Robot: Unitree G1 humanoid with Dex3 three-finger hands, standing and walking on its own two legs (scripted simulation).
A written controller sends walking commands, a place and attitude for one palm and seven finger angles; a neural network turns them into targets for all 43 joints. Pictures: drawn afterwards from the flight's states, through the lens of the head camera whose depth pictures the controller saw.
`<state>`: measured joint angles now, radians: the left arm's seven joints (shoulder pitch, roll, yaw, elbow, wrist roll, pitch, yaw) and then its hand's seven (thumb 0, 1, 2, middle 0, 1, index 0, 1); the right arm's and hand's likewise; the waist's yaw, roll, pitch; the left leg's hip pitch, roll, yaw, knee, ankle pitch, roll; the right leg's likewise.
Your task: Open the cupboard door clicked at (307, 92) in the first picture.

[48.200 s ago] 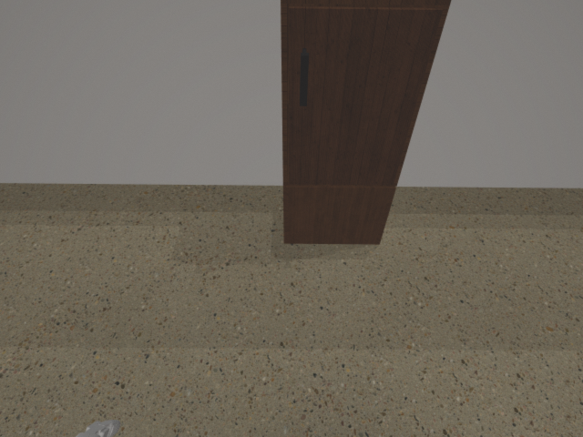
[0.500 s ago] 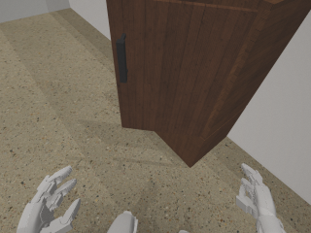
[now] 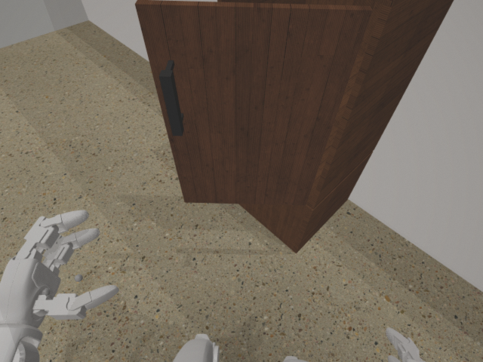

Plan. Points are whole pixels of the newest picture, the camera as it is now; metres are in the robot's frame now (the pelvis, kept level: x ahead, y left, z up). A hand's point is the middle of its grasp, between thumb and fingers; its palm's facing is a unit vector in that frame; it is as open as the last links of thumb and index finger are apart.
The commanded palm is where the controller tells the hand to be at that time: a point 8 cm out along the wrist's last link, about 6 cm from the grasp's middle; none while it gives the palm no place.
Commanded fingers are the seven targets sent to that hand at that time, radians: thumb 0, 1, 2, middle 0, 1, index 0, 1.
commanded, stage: raise the hand with hooked fingers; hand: left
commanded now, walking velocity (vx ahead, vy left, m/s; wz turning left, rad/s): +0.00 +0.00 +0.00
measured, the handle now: (174, 99) +0.59 +0.17 +0.10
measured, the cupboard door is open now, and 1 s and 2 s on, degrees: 44 44 44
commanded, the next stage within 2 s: move the hooked fingers beside the handle in 1.14 s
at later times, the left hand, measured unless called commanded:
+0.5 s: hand (46, 238) +0.27 +0.30 +0.09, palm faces +0.05 -1.00 -0.04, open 13.9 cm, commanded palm +0.25 +0.35 +0.10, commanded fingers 0.00 -0.50 0.30 -0.30 -1.20 -0.30 -1.20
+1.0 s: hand (54, 213) +0.30 +0.29 +0.11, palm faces +0.06 -1.00 -0.04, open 14.0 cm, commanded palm +0.27 +0.34 +0.11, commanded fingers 0.00 -0.50 0.30 -0.30 -1.20 -0.30 -1.20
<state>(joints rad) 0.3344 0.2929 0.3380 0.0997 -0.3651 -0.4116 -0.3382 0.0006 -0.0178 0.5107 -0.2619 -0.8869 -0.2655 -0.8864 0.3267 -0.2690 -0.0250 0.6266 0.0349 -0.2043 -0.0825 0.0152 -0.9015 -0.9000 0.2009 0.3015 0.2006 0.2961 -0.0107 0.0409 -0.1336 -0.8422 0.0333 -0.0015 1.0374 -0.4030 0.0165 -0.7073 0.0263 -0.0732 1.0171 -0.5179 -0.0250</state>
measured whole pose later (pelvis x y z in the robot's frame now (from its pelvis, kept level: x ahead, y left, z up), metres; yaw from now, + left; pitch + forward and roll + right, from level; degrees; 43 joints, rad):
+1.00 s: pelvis +0.01 +0.02 +0.03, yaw +0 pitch +8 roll -3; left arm -0.03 0.41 0.42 0.37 -0.34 -0.24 -0.44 -0.02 -0.50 0.31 -0.30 -1.20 -0.30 -1.19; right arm 0.30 -0.28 0.04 0.57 0.04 -0.17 -0.08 0.01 -0.90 -0.90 0.20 0.30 0.20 0.30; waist -0.01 0.02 -0.08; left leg -0.66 0.02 0.01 0.86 -0.35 0.04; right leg -0.51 0.02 -0.06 0.81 -0.44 0.00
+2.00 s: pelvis +0.01 +0.02 +0.02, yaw -1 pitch +12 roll -3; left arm -0.46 0.45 0.38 0.79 -0.25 -0.29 -0.39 -0.02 -0.50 0.30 -0.30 -1.20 -0.30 -1.20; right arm 0.34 -0.27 0.03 0.61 0.04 -0.07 -0.07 0.01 -0.90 -0.90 0.20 0.30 0.20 0.30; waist -0.06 0.02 -0.09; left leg -0.76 0.03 0.03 0.91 -0.36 0.04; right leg -0.62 0.03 -0.04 0.87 -0.45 0.00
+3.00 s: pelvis +0.02 +0.01 +0.00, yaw -4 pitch +22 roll -4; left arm -0.93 0.67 0.47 1.21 -0.10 -0.33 -0.33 -0.01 -0.50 0.31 -0.30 -1.20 -0.30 -1.19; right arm 0.44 -0.28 0.04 0.62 0.00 0.07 -0.03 0.00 -0.90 -0.90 0.20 0.30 0.20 0.30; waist -0.18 0.02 -0.11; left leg -0.99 0.07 0.02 1.03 -0.41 0.03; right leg -0.85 0.07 -0.04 0.95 -0.48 -0.01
